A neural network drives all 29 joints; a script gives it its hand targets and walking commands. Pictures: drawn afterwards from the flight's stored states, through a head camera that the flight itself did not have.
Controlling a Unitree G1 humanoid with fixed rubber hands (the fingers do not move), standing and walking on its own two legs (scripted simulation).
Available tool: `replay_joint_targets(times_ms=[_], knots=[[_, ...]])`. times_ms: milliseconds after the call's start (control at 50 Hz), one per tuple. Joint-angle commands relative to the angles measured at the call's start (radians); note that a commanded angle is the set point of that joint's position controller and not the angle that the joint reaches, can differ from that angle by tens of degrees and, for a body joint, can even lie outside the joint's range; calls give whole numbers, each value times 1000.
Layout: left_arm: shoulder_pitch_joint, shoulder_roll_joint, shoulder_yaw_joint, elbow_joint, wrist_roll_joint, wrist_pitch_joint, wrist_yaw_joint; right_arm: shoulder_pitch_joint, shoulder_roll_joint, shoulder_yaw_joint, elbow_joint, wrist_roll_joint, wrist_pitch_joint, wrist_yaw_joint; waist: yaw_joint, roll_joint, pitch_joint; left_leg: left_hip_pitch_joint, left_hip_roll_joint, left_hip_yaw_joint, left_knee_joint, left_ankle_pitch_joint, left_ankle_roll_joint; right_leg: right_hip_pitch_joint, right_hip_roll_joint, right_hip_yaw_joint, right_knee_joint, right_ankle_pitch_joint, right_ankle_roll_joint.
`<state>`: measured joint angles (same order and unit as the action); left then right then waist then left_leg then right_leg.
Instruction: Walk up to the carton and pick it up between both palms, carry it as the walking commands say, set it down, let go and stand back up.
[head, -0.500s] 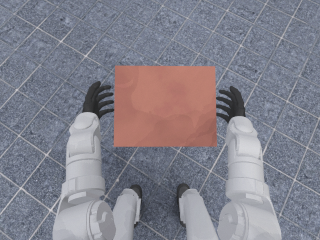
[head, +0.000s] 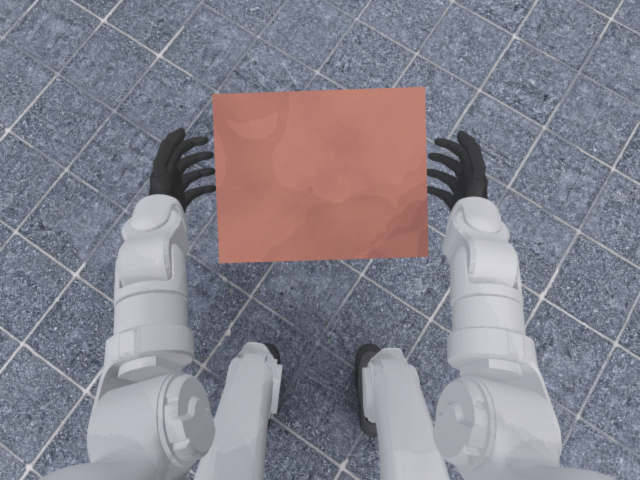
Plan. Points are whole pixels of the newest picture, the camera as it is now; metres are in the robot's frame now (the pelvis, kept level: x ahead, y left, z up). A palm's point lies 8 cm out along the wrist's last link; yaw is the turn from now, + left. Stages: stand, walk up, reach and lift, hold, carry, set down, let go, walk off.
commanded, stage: set down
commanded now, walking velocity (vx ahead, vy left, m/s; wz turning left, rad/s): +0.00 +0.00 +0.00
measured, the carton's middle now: (320, 181) +0.49 +0.02 -0.18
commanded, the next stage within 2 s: none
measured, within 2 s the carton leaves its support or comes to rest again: neither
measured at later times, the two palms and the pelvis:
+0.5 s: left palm (193, 191) +0.46 +0.20 -0.17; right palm (444, 194) +0.48 -0.15 -0.17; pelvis -0.02 +0.01 -0.07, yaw +0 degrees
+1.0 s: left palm (214, 194) +0.49 +0.20 -0.26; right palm (427, 200) +0.50 -0.16 -0.27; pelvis -0.03 +0.00 -0.14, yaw +1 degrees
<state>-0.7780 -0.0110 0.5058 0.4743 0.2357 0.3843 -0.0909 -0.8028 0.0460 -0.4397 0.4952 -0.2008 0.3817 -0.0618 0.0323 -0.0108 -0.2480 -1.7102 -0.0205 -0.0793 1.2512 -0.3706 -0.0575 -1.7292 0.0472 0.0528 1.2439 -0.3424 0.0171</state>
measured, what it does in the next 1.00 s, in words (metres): lowers itself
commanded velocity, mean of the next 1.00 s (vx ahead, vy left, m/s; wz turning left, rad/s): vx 0.00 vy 0.00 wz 0.00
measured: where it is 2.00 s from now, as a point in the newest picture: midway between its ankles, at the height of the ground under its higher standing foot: (315, 405)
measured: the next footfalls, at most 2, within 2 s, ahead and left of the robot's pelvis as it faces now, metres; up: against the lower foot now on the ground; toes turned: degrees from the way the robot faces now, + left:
none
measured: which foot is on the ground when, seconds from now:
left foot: down 0.00-1.00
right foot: down 0.00-1.00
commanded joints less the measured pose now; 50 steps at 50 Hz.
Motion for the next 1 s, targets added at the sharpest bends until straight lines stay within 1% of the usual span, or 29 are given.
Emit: replay_joint_targets(times_ms=[0,20,40,100,180,200,220,240,260,280,340,400,440,460,480,540,620,700,720,740,760,780,820,860,900,920,940,960,980], knots=[[-594,-870,-657,62,-188,-12,-322,-578,905,605,44,164,-10,366,-11,-8,-976,361,-114,158,-23,204,36,594,95,-98,-29,238,8],[-588,-873,-650,80,-185,-8,-319,-587,899,598,53,163,-7,366,-15,-6,-960,354,-114,154,-18,192,37,571,96,-103,-21,217,9],[-594,-870,-643,84,-182,-10,-315,-614,895,604,44,171,-11,369,-3,-7,-965,344,-114,157,-5,201,36,544,97,-106,-7,220,10],[-608,-862,-627,109,-178,-10,-302,-639,891,598,73,182,-8,375,10,-5,-976,339,-112,156,23,202,36,494,98,-110,23,203,12],[-654,-849,-615,104,-184,-15,-279,-689,873,589,91,199,-13,382,25,-17,-996,348,-110,149,58,213,34,415,102,-125,70,186,12],[-684,-851,-613,101,-190,-17,-273,-715,862,583,91,205,-16,382,25,-8,-992,350,-111,147,64,203,32,388,102,-128,82,167,10],[-701,-849,-609,110,-192,-14,-268,-740,847,573,91,209,-17,383,19,-4,-1002,366,-108,144,69,188,31,364,102,-137,92,143,10],[-691,-855,-604,120,-191,-12,-262,-748,839,576,97,212,-17,384,23,-11,-999,367,-110,145,78,190,29,354,102,-140,97,137,10],[-734,-849,-610,93,-200,-16,-255,-770,840,572,98,215,-20,385,19,-25,-1011,379,-109,138,85,182,30,329,105,-147,110,121,10],[-745,-848,-611,92,-200,-16,-248,-777,825,558,102,214,-23,384,14,-6,-1022,398,-108,140,99,197,24,300,103,-150,123,126,7],[-789,-857,-609,96,-215,-14,-240,-799,796,528,123,199,-23,381,-17,-2,-1023,386,-109,137,128,182,17,258,101,-161,147,103,1],[-820,-849,-605,107,-216,-11,-233,-798,792,496,158,188,-24,377,-26,17,-1009,364,-109,140,156,166,12,222,98,-158,171,92,-3],[-827,-838,-589,131,-207,-11,-232,-810,787,481,169,178,-23,373,-33,9,-982,330,-109,147,175,159,14,209,97,-157,181,91,-1],[-822,-842,-586,142,-203,-9,-232,-826,782,482,163,184,-24,372,-21,36,-1001,329,-110,155,182,161,11,218,96,-153,194,96,-2],[-829,-830,-588,138,-206,-13,-229,-829,783,482,166,185,-24,372,-23,21,-1008,322,-110,151,191,175,12,211,95,-158,205,109,2],[-834,-808,-584,142,-211,-17,-228,-836,783,495,154,196,-22,365,-9,30,-1034,290,-111,166,223,190,13,233,94,-150,230,143,7],[-836,-787,-575,145,-211,-32,-224,-879,794,528,128,220,-32,354,23,0,-1049,211,-114,172,267,217,22,243,93,-137,271,186,15],[-847,-755,-576,135,-229,-45,-222,-893,797,556,116,239,-41,334,26,-43,-1088,152,-111,176,308,247,25,275,92,-135,311,236,26],[-855,-752,-581,132,-235,-48,-224,-905,785,560,105,240,-44,327,14,-52,-1099,144,-109,175,321,244,26,274,92,-136,319,232,26],[-871,-736,-583,122,-244,-52,-223,-905,786,563,111,239,-44,320,18,-63,-1106,112,-108,176,331,244,25,289,91,-131,331,246,27],[-878,-738,-590,132,-251,-52,-222,-913,780,563,109,242,-47,316,11,-61,-1106,109,-108,173,335,241,25,282,90,-136,341,242,28],[-893,-722,-588,121,-256,-56,-221,-917,783,564,111,244,-48,310,19,-66,-1097,88,-108,178,343,234,26,280,89,-131,344,239,29],[-911,-723,-589,139,-265,-51,-223,-947,756,562,107,242,-48,299,4,-75,-1079,58,-105,177,353,196,25,277,87,-139,356,209,28],[-926,-704,-585,150,-265,-50,-224,-982,751,569,92,251,-50,290,13,-73,-1093,38,-105,182,377,182,28,284,85,-133,372,200,27],[-964,-688,-586,143,-276,-50,-223,-1005,744,566,100,256,-46,283,10,-80,-1097,25,-103,181,388,159,29,290,83,-135,387,183,28],[-981,-683,-590,141,-280,-48,-224,-1027,734,567,89,263,-46,279,11,-67,-1117,29,-102,187,399,147,30,287,81,-135,396,169,25],[-1018,-670,-593,129,-285,-48,-222,-1020,736,557,118,260,-40,278,5,-67,-1115,24,-99,190,404,130,27,296,79,-136,402,157,25],[-1025,-663,-602,120,-290,-48,-221,-1057,722,568,93,275,-43,279,14,-55,-1147,50,-96,191,416,136,28,287,77,-138,421,154,25],[-1054,-665,-605,121,-293,-46,-217,-1071,717,566,94,277,-41,277,10,-56,-1141,50,-96,192,422,126,27,279,76,-141,426,143,25]])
